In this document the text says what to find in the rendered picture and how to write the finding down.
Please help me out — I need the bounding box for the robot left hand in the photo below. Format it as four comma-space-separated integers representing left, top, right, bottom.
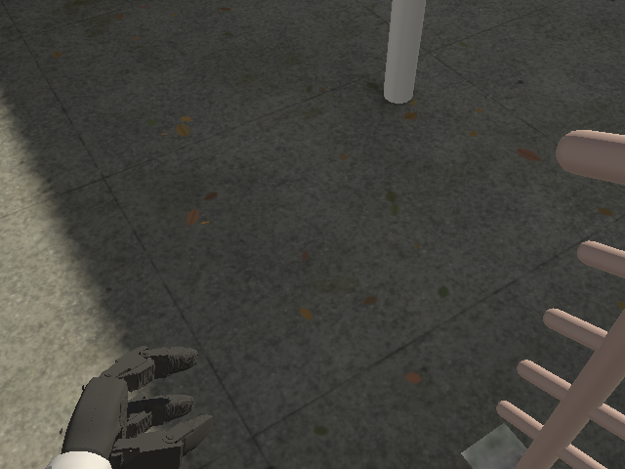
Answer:
60, 346, 213, 469

